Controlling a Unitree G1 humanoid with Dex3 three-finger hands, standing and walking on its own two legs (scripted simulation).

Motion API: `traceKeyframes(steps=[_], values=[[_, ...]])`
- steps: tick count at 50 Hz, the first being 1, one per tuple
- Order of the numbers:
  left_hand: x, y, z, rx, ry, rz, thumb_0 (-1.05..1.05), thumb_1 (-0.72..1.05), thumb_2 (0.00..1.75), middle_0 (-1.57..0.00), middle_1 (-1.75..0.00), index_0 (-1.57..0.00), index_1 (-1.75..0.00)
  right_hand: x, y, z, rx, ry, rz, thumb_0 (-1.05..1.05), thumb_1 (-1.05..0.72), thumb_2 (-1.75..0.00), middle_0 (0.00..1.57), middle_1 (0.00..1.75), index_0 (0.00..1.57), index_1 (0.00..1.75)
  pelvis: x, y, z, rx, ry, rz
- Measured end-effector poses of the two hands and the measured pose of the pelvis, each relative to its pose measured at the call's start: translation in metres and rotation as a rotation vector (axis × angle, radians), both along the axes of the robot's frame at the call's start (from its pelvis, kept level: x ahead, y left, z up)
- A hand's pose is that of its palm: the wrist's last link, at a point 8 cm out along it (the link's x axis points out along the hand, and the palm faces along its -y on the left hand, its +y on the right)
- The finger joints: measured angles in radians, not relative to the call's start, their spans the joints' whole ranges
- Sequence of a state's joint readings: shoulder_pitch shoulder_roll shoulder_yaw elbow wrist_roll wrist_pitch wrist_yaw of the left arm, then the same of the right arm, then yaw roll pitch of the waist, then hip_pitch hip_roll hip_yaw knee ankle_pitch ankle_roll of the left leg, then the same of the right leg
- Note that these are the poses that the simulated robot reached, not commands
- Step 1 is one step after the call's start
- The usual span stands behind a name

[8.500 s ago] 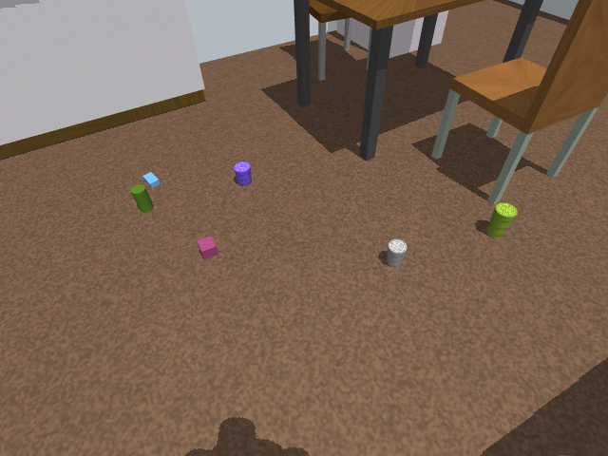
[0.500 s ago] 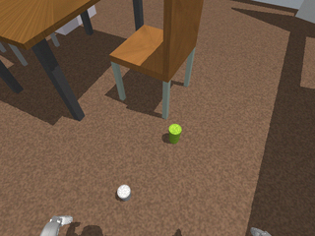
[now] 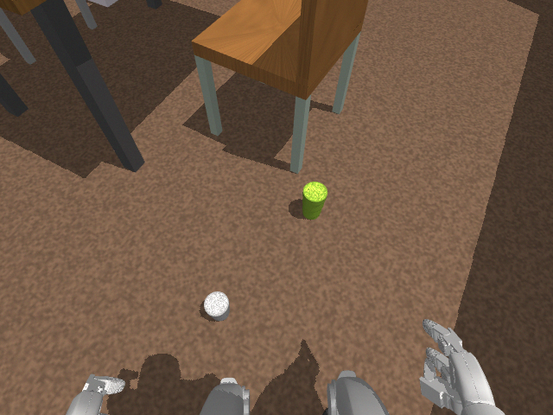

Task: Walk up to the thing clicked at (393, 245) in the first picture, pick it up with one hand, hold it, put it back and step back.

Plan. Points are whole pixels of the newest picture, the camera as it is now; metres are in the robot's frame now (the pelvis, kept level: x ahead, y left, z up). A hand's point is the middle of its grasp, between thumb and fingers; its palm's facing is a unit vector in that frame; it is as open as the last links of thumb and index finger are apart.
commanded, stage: rise first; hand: left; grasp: from above
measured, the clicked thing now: (218, 308) +0.44 +0.19 -0.62
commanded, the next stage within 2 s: none
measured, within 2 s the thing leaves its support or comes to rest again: neither
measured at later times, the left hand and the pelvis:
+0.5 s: hand (162, 353) +0.27 +0.26 -0.35, palm faces -0.44 -0.39 -0.81, open 13.9 cm; pelvis -0.07 -0.01 -0.20, yaw +0 degrees
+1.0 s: hand (175, 329) +0.35 +0.27 -0.44, palm faces -0.47 -0.11 -0.88, open 14.0 cm; pelvis -0.08 +0.01 -0.28, yaw -3 degrees
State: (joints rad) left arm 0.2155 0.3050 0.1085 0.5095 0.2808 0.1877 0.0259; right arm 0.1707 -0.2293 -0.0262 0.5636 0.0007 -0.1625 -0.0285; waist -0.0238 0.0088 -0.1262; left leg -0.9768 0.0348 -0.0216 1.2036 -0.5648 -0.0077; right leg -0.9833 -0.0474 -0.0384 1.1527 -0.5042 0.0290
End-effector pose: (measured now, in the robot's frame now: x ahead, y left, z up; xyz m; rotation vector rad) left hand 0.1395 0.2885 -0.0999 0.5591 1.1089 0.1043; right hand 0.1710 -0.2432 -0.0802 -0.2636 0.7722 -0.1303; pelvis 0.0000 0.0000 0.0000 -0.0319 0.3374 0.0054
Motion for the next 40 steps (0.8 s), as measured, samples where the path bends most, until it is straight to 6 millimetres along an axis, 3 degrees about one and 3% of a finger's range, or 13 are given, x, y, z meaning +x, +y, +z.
traceKeyframes(steps=[6,13,18,25,31,40], values=[[0.027,0.006,-0.046,0.083,-0.030,-0.144,-0.01,-0.55,0.99,-0.09,-1.08,-0.09,-1.08,0.003,-0.006,-0.041,-0.021,-0.020,0.035,0.01,-0.89,-0.90,0.20,0.30,0.20,0.30,-0.011,-0.001,-0.043,0.004,0.088,-0.001],[0.077,-0.002,-0.108,0.201,-0.131,-0.367,-0.01,-0.52,0.98,-0.09,-1.09,-0.09,-1.08,-0.013,-0.023,-0.119,-0.036,0.049,0.029,0.01,-0.87,-0.90,0.20,0.30,0.20,0.30,-0.028,-0.003,-0.109,0.009,0.187,-0.003],[0.106,-0.007,-0.147,0.305,-0.175,-0.474,-0.01,-0.51,0.98,-0.08,-1.10,-0.09,-1.08,-0.040,-0.032,-0.179,-0.025,0.139,0.004,0.01,-0.87,-0.90,0.20,0.30,0.20,0.30,-0.045,-0.006,-0.152,0.011,0.231,-0.002],[0.142,-0.012,-0.191,0.405,-0.206,-0.588,-0.01,-0.51,0.99,-0.07,-1.09,-0.08,-1.08,-0.096,-0.038,-0.249,-0.008,0.286,-0.025,0.01,-0.88,-0.90,0.20,0.30,0.20,0.30,-0.067,-0.010,-0.204,0.008,0.258,-0.003],[0.167,-0.014,-0.217,0.445,-0.228,-0.677,0.00,-0.50,0.99,-0.08,-1.09,-0.09,-1.07,-0.143,-0.040,-0.279,-0.016,0.385,-0.063,0.01,-0.89,-0.90,0.20,0.30,0.20,0.30,-0.080,-0.010,-0.234,-0.003,0.252,-0.008],[0.191,-0.016,-0.254,0.487,-0.250,-0.812,0.00,-0.51,1.01,-0.08,-1.07,-0.09,-1.05,-0.184,-0.043,-0.291,-0.064,0.491,-0.110,0.01,-0.90,-0.91,0.20,0.30,0.20,0.30,-0.085,-0.003,-0.262,-0.033,0.254,-0.012]])
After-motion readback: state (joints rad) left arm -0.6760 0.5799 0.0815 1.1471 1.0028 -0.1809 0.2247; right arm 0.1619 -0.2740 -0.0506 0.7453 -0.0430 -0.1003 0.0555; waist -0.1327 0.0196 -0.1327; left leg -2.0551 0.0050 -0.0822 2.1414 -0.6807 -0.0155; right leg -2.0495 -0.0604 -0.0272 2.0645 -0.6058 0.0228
